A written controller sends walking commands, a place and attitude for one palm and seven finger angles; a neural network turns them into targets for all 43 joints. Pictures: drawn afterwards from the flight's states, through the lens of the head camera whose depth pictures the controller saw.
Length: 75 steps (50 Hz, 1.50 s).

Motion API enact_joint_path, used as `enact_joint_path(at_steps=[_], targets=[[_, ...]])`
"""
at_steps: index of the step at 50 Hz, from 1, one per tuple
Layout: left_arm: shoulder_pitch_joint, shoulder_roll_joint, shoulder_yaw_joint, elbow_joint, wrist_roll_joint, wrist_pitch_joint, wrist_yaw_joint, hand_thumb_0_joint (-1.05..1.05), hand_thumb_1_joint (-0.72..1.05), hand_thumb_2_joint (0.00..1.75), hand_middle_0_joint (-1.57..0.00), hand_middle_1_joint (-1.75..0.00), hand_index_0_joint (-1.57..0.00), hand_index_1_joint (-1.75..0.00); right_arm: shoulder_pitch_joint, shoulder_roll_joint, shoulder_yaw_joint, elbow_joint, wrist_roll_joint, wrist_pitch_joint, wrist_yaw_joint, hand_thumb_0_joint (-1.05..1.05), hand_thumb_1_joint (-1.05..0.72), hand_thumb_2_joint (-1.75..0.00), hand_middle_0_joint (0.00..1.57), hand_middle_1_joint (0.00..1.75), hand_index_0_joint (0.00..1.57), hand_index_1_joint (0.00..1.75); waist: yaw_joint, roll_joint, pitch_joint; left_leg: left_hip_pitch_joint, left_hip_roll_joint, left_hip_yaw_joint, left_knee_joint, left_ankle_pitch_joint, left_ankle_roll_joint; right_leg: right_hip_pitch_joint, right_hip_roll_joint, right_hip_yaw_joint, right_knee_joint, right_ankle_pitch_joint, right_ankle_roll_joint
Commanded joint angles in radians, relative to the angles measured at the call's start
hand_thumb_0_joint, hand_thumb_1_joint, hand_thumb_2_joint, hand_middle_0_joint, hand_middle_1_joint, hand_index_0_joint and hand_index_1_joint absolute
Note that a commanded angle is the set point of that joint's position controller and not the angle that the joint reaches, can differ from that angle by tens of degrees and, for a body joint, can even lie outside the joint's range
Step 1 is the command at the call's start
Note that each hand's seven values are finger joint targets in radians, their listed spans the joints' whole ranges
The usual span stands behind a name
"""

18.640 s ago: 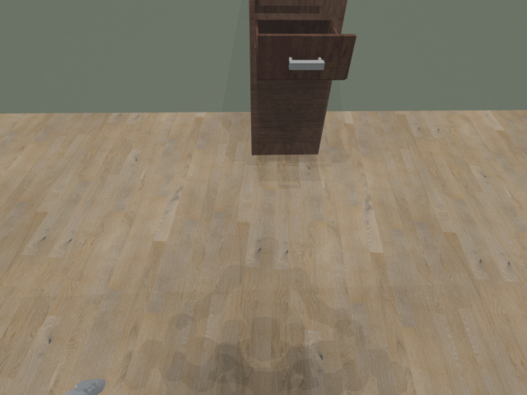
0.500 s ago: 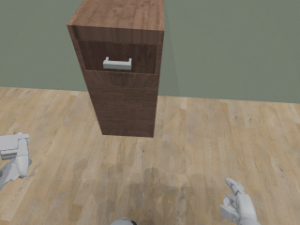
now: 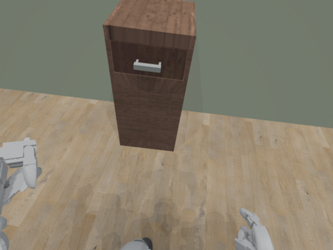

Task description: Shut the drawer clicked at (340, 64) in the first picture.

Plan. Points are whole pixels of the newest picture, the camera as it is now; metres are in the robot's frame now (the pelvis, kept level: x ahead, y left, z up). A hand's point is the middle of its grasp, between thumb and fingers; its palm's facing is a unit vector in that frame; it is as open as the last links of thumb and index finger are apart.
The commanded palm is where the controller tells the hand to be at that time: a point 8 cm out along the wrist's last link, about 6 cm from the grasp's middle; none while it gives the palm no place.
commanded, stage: stop stepping back and stand still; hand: left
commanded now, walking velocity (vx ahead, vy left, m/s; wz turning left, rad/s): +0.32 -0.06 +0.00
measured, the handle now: (148, 64) +0.87 +0.18 -0.04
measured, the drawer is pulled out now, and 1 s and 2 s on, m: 0.00 0.00 0.00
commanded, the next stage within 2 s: let the arm hang, fingers relaxed in 1.82 s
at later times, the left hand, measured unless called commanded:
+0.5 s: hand out of the picture +0.10 +0.24 +0.18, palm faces +0.29 -0.87 -0.40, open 3.3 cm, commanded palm +0.03 +0.29 +0.19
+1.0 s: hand out of the picture +0.05 +0.24 +0.19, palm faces +0.36 -0.79 -0.50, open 3.3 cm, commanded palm -0.01 +0.29 +0.19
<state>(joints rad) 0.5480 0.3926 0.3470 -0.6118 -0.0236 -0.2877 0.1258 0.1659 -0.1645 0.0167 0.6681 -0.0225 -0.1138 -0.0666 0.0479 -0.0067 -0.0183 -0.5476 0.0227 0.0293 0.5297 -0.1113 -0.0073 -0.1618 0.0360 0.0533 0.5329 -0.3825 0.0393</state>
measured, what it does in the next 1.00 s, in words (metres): walks backwards: left foot, then right foot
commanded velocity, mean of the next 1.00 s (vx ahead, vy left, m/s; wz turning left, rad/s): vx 0.16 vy -0.04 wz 0.00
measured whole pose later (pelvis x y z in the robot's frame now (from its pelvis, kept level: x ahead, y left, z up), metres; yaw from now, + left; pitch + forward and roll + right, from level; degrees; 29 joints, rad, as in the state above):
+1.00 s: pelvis -0.14 +0.01 +0.00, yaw +0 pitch -1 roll +0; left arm 0.63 0.42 0.39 -0.60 -0.01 -0.21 0.15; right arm 0.25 -0.17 0.01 0.63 -0.01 -0.10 -0.06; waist -0.02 -0.02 0.00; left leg -0.41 0.03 0.02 0.82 -0.37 0.00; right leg -0.31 0.01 -0.10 0.61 -0.27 -0.07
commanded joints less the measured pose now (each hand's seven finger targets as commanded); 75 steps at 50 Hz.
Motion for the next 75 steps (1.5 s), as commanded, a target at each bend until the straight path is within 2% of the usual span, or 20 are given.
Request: enact_joint_path(at_steps=[1, 3, 6, 8, 14, 16, 19, 24, 25, 27, 31, 36, 39, 41, 45, 47, 48, 54, 57, 75], targets=[[-0.023, 0.16, 0.14, -0.182, -0.035, -0.01, 0.002, 0.0, 0.9, 0.9, -1.4, -1.6, -1.4, -1.6, -0.091, -0.169, -0.066, -0.209, 0.013, -0.067, -0.026, 0.0, -0.9, -0.9, 0.2, 0.3, 0.2, 0.3, -0.05, 0.298, -0.085, 0.37, 0.148, -0.26, -0.37, -0.426, 0.004, -0.259, 0.057, -0.096, 0.065, -0.186, -0.039], [0.06, 0.206, 0.209, -0.201, -0.046, 0.006, 0.005, 0.0, 0.9, 0.9, -1.4, -1.6, -1.4, -1.6, -0.099, -0.166, -0.062, -0.234, 0.009, -0.056, -0.018, 0.0, -0.9, -0.9, 0.2, 0.3, 0.2, 0.3, -0.035, 0.331, -0.11, 0.199, 0.18, -0.342, -0.576, -0.701, -0.086, -0.058, 0.138, -0.139, 0.236, -0.259, -0.065], [0.209, 0.207, 0.213, -0.233, -0.049, 0.021, 0.0, 0.0, 0.9, 0.9, -1.4, -1.6, -1.4, -1.6, -0.072, -0.135, -0.062, -0.247, 0.01, -0.027, 0.004, 0.0, -0.9, -0.9, 0.2, 0.3, 0.2, 0.3, -0.023, 0.163, -0.154, 0.206, 0.03, 0.003, -0.217, -0.446, -0.101, 0.005, 0.056, -0.127, -0.102, -0.233, -0.124], [0.152, 0.225, 0.234, -0.302, -0.055, 0.04, 0.007, 0.0, 0.9, 0.9, -1.4, -1.6, -1.4, -1.6, -0.077, -0.14, -0.078, -0.236, 0.014, 0.002, 0.005, 0.0, -0.9, -0.9, 0.2, 0.3, 0.2, 0.3, -0.03, -0.294, -0.057, 0.252, -0.093, -0.041, 0.647, -0.277, -0.045, -0.583, -0.372, 0.445, -0.467, -0.493, -0.276], [-0.192, 0.117, 0.072, -0.121, 0.008, 0.039, 0.047, 0.0, 0.9, 0.9, -1.4, -1.6, -1.4, -1.6, -0.014, -0.174, -0.042, -0.14, 0.006, -0.073, -0.045, 0.0, -0.9, -0.9, 0.2, 0.3, 0.2, 0.3, -0.092, 0.112, 0.068, 0.288, 0.059, -0.046, -0.113, -0.294, 0.029, -0.334, -0.163, -0.043, -0.013, -0.207, -0.103], [-0.253, 0.119, 0.057, -0.194, 0.018, 0.018, 0.056, 0.0, 0.9, 0.9, -1.4, -1.6, -1.4, -1.6, 0.004, -0.198, -0.05, -0.187, 0.021, -0.092, -0.051, 0.0, -0.9, -0.9, 0.2, 0.3, 0.2, 0.3, -0.075, 0.337, 0.017, 0.337, 0.273, -0.456, -0.292, -0.35, 0.151, -0.38, -0.022, -0.128, 0.341, -0.105, -0.026], [-0.081, 0.16, 0.112, -0.263, 0.014, 0.026, 0.037, 0.0, 0.9, 0.9, -1.4, -1.6, -1.4, -1.6, -0.038, -0.148, -0.054, -0.187, 0.013, -0.102, -0.008, 0.0, -0.9, -0.9, 0.2, 0.3, 0.2, 0.3, -0.076, 0.253, -0.032, 0.255, 0.284, -0.525, -0.401, -0.618, 0.159, -0.357, -0.043, -0.034, 0.538, -0.107, -0.045], [0.191, 0.171, 0.158, -0.28, 0.001, 0.041, 0.048, 0.0, 0.9, 0.9, -1.4, -1.6, -1.4, -1.6, -0.073, -0.151, -0.048, -0.229, 0.0, -0.037, 0.01, 0.0, -0.9, -0.9, 0.2, 0.3, 0.2, 0.3, -0.034, 0.286, -0.038, -0.113, 0.164, -0.159, -0.278, -0.607, 0.056, 0.174, 0.02, -0.188, 0.099, -0.157, -0.095], [0.195, 0.176, 0.167, -0.252, 0.006, 0.053, 0.049, 0.0, 0.9, 0.9, -1.4, -1.6, -1.4, -1.6, -0.071, -0.143, -0.049, -0.227, -0.003, -0.018, 0.007, 0.0, -0.9, -0.9, 0.2, 0.3, 0.2, 0.3, -0.024, 0.163, -0.021, -0.192, 0.093, -0.089, -0.062, -0.562, 0.034, 0.225, -0.019, -0.118, -0.056, -0.178, -0.125], [0.056, 0.24, 0.221, -0.274, -0.019, 0.056, 0.046, 0.0, 0.9, 0.9, -1.4, -1.6, -1.4, -1.6, -0.046, -0.136, -0.064, -0.212, 0.016, -0.002, -0.006, 0.0, -0.9, -0.9, 0.2, 0.3, 0.2, 0.3, -0.054, -0.272, 0.013, -0.257, -0.017, -0.007, 0.627, -0.333, -0.001, -0.027, -0.42, 0.456, -0.399, -0.279, -0.285], [0.013, 0.159, 0.173, -0.06, -0.009, 0.036, 0.04, 0.0, 0.9, 0.9, -1.4, -1.6, -1.4, -1.6, 0.006, -0.135, -0.063, -0.15, 0.001, -0.017, -0.021, 0.0, -0.9, -0.9, 0.2, 0.3, 0.2, 0.3, -0.094, -0.064, 0.023, 0.071, 0.065, -0.001, 0.513, -0.228, 0.013, -0.392, -0.332, 0.194, -0.368, -0.496, -0.211], [-0.07, 0.116, 0.079, -0.131, 0.01, 0.025, 0.052, 0.0, 0.9, 0.9, -1.4, -1.6, -1.4, -1.6, -0.013, -0.142, -0.041, -0.148, 0.002, -0.066, -0.054, 0.0, -0.9, -0.9, 0.2, 0.3, 0.2, 0.3, -0.075, -0.044, 0.007, 0.331, 0.02, 0.072, -0.018, -0.268, 0.048, -0.279, -0.239, 0.012, -0.19, -0.288, -0.145], [-0.077, 0.144, 0.107, -0.246, 0.014, 0.009, 0.053, 0.0, 0.9, 0.9, -1.4, -1.6, -1.4, -1.6, -0.014, -0.185, -0.049, -0.188, 0.01, -0.075, -0.047, 0.0, -0.9, -0.9, 0.2, 0.3, 0.2, 0.3, -0.058, 0.256, -0.024, 0.338, 0.259, -0.331, -0.259, -0.278, 0.151, -0.284, -0.037, -0.155, 0.257, -0.07, -0.04], [-0.035, 0.177, 0.159, -0.222, 0.022, 0.011, 0.047, 0.0, 0.9, 0.9, -1.4, -1.6, -1.4, -1.6, -0.023, -0.153, -0.051, -0.175, 0.005, -0.079, -0.027, 0.0, -0.9, -0.9, 0.2, 0.3, 0.2, 0.3, -0.074, 0.301, 0.049, 0.169, 0.299, -0.408, -0.376, -0.5, 0.182, -0.26, -0.058, -0.092, 0.383, -0.131, -0.047], [0.098, 0.171, 0.175, -0.182, 0.016, 0.021, 0.048, 0.0, 0.9, 0.9, -1.4, -1.6, -1.4, -1.6, -0.022, -0.151, -0.056, -0.2, 0.012, -0.045, -0.009, 0.0, -0.9, -0.9, 0.2, 0.3, 0.2, 0.3, -0.049, 0.099, 0.022, -0.03, 0.13, -0.086, -0.105, -0.455, 0.066, 0.078, -0.066, -0.073, -0.057, -0.059, -0.077], [0.061, 0.19, 0.184, -0.164, -0.006, 0.036, 0.047, 0.0, 0.9, 0.9, -1.4, -1.6, -1.4, -1.6, -0.023, -0.143, -0.069, -0.206, 0.017, -0.026, -0.006, 0.0, -0.9, -0.9, 0.2, 0.3, 0.2, 0.3, -0.056, -0.219, 0.014, -0.03, -0.016, 0.017, 0.367, -0.334, 0.011, -0.083, -0.351, 0.397, -0.356, -0.286, -0.212], [0.008, 0.177, 0.179, -0.165, -0.005, 0.032, 0.05, 0.0, 0.9, 0.9, -1.4, -1.6, -1.4, -1.6, -0.029, -0.146, -0.067, -0.19, 0.015, -0.03, -0.001, 0.0, -0.9, -0.9, 0.2, 0.3, 0.2, 0.3, -0.059, -0.167, 0.001, -0.019, -0.003, -0.012, 0.474, -0.308, 0.009, -0.106, -0.383, 0.422, -0.368, -0.23, -0.233], [0.03, 0.125, 0.117, -0.104, -0.002, 0.025, 0.05, 0.0, 0.9, 0.9, -1.4, -1.6, -1.4, -1.6, -0.027, -0.13, -0.038, -0.165, 0.013, -0.047, -0.026, 0.0, -0.9, -0.9, 0.2, 0.3, 0.2, 0.3, -0.066, -0.069, -0.012, 0.309, 0.016, 0.026, -0.012, -0.154, 0.032, -0.174, -0.232, 0.066, -0.206, 0.04, -0.136], [-0.006, 0.137, 0.112, -0.176, 0.003, 0.014, 0.049, 0.0, 0.9, 0.9, -1.4, -1.6, -1.4, -1.6, -0.043, -0.17, -0.053, -0.19, 0.017, -0.055, -0.033, 0.0, -0.9, -0.9, 0.2, 0.3, 0.2, 0.3, -0.044, 0.074, -0.033, 0.346, 0.153, -0.144, -0.149, -0.055, 0.083, -0.134, -0.114, -0.001, -0.074, 0.136, -0.042], [0.129, 0.137, 0.14, -0.138, -0.024, 0.034, 0.042, 0.0, 0.9, 0.9, -1.4, -1.6, -1.4, -1.6, -0.049, -0.148, -0.049, -0.224, 0.028, -0.012, -0.023, 0.0, -0.9, -0.9, 0.2, 0.3, 0.2, 0.3, -0.057, 0.036, -0.092, 0.329, 0.075, -0.046, -0.104, 0.106, 0.026, 0.009, -0.123, -0.018, -0.123, 0.413, -0.054]])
